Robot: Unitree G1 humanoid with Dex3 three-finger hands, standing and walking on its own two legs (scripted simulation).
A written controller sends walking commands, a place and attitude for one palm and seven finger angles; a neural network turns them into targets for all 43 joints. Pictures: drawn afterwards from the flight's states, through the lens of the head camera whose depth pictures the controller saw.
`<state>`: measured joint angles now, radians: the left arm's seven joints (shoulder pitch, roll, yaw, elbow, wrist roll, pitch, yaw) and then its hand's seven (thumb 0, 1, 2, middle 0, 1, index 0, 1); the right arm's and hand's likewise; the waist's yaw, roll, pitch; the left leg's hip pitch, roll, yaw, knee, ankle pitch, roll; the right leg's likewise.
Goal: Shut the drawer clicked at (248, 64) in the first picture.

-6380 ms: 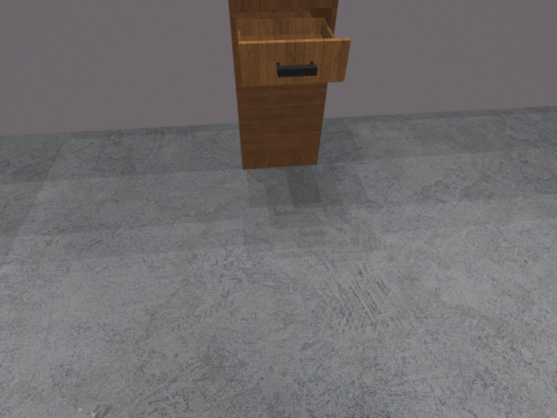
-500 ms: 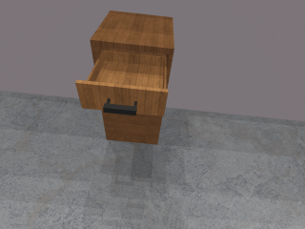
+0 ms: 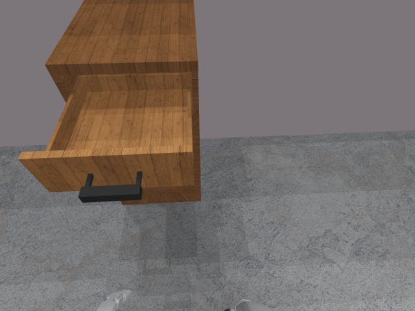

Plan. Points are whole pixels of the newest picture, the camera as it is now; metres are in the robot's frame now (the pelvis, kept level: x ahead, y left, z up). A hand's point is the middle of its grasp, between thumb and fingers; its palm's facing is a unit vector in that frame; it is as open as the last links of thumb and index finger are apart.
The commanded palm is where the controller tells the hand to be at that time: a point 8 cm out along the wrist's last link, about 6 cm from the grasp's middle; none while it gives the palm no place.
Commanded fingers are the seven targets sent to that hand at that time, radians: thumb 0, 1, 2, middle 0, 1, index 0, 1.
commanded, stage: take the last steps up to it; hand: left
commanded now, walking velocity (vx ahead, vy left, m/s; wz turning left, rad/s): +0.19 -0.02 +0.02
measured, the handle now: (113, 184) +0.38 +0.22 -0.03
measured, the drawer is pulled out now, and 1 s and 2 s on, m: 0.30 0.30 0.30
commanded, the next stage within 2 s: come to a stop and stand still in 0.10 s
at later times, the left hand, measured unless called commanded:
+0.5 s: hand out of the picture +0.09 +0.17 -0.16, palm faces +0.08 -0.98 -0.17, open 7.3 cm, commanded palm none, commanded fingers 0.00 0.90 0.90 -0.20 -0.30 -0.20 -0.30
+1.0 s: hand out of the picture +0.08 +0.11 -0.13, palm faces +0.02 -0.97 -0.26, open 7.3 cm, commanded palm none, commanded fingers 0.00 0.90 0.90 -0.20 -0.30 -0.20 -0.30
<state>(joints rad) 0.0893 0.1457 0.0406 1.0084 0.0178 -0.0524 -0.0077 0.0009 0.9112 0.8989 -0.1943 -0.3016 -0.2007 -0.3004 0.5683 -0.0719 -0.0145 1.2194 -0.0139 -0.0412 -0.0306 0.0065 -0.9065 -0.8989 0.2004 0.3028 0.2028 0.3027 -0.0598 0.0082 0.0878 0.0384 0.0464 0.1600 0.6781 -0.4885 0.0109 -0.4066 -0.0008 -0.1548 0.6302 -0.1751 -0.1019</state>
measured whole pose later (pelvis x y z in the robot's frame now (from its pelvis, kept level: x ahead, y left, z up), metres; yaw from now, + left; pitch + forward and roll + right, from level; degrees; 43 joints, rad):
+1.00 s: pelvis +0.03 -0.08 +0.03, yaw -1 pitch -1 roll +2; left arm 0.23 0.15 0.03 1.03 0.02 0.00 0.04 0.00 0.92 0.90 -0.20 -0.30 -0.20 -0.30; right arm 0.25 -0.20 -0.06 1.09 -0.01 0.06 -0.02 0.01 -0.91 -0.90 0.19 0.30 0.20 0.30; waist -0.01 0.03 0.04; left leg -0.26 0.03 0.01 0.73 -0.42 -0.02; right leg -0.23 0.02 -0.08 0.48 -0.24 -0.09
